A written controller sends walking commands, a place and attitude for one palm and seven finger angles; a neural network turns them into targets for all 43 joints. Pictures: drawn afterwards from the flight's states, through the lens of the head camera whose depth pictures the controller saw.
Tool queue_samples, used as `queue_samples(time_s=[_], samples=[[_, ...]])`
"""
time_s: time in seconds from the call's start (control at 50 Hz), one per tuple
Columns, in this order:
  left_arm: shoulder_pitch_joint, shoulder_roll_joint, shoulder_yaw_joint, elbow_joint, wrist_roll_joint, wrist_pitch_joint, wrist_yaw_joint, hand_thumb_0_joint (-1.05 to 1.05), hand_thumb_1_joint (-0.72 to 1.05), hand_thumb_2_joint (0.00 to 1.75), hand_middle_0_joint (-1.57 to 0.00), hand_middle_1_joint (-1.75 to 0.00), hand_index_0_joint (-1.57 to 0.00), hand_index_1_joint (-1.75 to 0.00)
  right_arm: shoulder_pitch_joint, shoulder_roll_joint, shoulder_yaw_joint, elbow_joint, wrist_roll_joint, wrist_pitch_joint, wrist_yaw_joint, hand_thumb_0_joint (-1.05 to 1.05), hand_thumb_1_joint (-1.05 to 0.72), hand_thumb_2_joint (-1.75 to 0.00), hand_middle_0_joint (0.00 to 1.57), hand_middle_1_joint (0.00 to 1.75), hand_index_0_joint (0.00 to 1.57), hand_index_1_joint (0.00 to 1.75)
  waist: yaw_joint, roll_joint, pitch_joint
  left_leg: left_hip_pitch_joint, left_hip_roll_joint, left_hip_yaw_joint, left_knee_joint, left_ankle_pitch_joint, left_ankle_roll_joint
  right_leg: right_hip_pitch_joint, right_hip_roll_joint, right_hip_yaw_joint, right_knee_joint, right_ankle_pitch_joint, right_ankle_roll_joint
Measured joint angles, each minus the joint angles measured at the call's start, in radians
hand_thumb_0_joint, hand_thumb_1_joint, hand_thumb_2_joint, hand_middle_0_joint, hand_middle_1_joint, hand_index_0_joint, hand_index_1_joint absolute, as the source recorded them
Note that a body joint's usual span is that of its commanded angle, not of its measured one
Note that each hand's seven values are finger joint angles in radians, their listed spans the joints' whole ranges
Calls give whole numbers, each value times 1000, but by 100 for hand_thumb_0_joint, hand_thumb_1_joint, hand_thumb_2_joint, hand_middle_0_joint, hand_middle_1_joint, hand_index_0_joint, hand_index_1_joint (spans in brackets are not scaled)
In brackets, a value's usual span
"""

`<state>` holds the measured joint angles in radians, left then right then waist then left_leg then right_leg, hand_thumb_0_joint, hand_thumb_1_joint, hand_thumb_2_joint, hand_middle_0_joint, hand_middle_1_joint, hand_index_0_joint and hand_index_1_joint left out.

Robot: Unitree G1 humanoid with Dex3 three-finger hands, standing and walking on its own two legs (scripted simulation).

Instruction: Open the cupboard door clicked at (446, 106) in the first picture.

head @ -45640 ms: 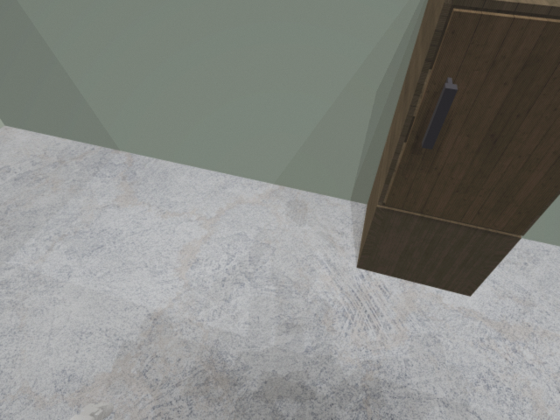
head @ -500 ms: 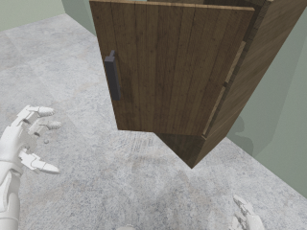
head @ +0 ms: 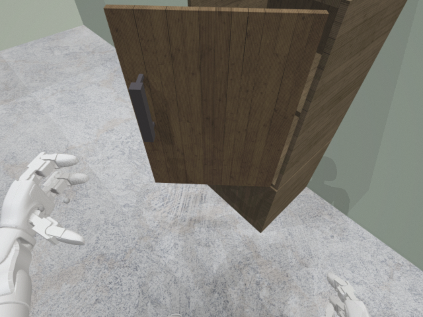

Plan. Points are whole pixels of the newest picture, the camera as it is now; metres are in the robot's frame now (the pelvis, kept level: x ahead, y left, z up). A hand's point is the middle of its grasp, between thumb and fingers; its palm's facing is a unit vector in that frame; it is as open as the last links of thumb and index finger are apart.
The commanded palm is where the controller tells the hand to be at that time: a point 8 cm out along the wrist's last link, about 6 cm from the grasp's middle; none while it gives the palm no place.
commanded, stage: move the hooked fingers beside the handle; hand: left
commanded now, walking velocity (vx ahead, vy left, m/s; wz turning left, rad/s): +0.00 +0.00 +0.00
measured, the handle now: (145, 109) +0.57 +0.20 +0.06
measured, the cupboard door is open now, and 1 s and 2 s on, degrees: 44 44 44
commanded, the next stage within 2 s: none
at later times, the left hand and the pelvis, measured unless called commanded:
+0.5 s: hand (78, 174) +0.35 +0.28 +0.08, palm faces +0.02 -1.00 +0.00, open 14.0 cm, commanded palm +0.32 +0.33 +0.08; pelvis +0.00 +0.00 +0.00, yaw -1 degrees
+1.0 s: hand (88, 150) +0.41 +0.28 +0.07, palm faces +0.03 -1.00 +0.00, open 14.0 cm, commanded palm +0.39 +0.33 +0.07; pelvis +0.00 +0.02 -0.01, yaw -1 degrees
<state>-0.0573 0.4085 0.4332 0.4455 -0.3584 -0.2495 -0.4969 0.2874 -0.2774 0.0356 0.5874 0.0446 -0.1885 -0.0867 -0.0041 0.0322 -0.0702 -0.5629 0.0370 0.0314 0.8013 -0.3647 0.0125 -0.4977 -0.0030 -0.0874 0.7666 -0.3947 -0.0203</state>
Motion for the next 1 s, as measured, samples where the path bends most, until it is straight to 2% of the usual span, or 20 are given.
queue_samples(time_s=[0.16,0.28,0.5,0.6,0.74,0.86,1.0], samples=[[-14,-2,-4,27,6,0,2,-2,-50,30,-30,-120,-30,-120,-11,2,5,-5,1,-1,-3,1,-90,-90,20,30,20,30,4,3,2,-2,-1,1,-5,7,-2,-7,-1,1,3,2,-2],[-124,19,7,130,24,-17,3,-2,-50,30,-30,-120,-30,-120,-18,-2,11,15,1,3,-13,1,-90,-90,20,30,20,30,2,-8,17,-27,-1,-10,13,6,-4,-25,-1,-9,18,-1,-5],[-256,71,28,269,44,-19,-27,-2,-50,30,-30,-120,-30,-120,18,-10,3,22,-2,33,-5,1,-90,-90,20,30,20,30,-33,-17,0,-60,4,7,26,-5,2,-64,3,9,26,-1,1],[-285,90,42,311,60,-24,-10,-2,-50,30,-30,-120,-30,-120,43,-14,-6,14,-4,51,4,1,-90,-90,20,30,20,30,-41,-18,2,-81,4,13,36,-11,9,-85,2,15,32,-3,7],[-325,69,24,316,64,-61,-2,-2,-50,30,-30,-120,-30,-120,60,-8,-9,34,-7,74,8,1,-90,-90,20,30,20,30,-41,-20,-6,-101,-1,14,45,-18,17,-100,-3,16,32,-4,16],[-394,84,19,390,102,-47,21,-2,-50,30,-30,-120,-30,-120,52,1,-3,30,-12,91,12,1,-90,-90,20,30,20,30,-57,-23,-12,-122,-4,15,54,-20,23,-119,-5,18,37,-3,21],[-494,109,24,479,126,-78,42,-2,-50,30,-30,-120,-30,-120,51,3,3,30,-21,110,20,0,-90,-90,20,30,20,30,-68,-24,-10,-157,-3,15,75,-25,27,-151,-6,18,52,-5,25]])
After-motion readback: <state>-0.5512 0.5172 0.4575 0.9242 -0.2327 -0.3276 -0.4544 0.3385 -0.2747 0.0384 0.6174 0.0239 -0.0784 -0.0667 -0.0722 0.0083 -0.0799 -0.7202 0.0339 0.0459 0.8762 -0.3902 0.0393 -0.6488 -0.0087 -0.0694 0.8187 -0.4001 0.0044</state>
